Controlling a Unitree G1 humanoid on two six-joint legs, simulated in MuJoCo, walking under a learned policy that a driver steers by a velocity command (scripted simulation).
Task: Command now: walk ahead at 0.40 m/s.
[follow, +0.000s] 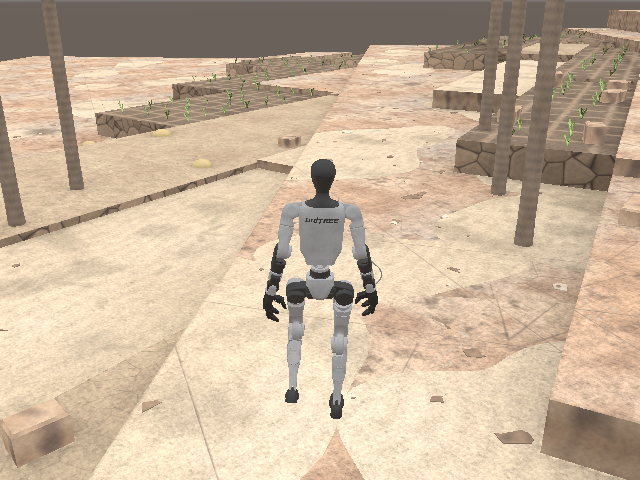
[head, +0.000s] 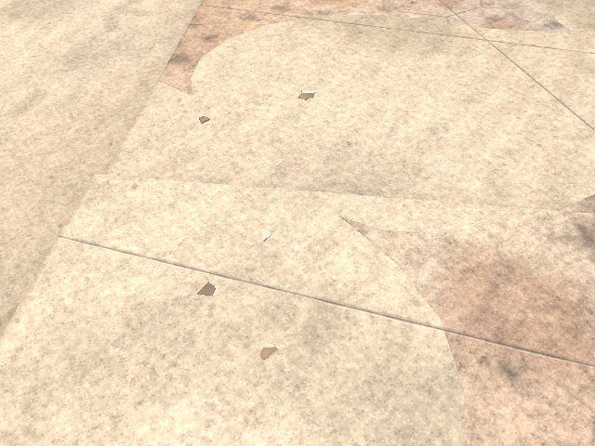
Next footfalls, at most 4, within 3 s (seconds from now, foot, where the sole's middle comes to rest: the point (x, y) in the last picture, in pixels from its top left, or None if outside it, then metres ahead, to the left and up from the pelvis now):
0.34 left None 0.38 0.15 -0.78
0.94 right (367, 383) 0.69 -0.09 -0.78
1.42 left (317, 276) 1.01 0.03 -0.78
1.94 right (431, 233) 1.17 -0.31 -0.78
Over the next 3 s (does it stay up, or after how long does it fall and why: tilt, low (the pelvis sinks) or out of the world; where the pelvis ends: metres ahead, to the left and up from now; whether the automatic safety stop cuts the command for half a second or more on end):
stays up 1.43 -0.20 -0.06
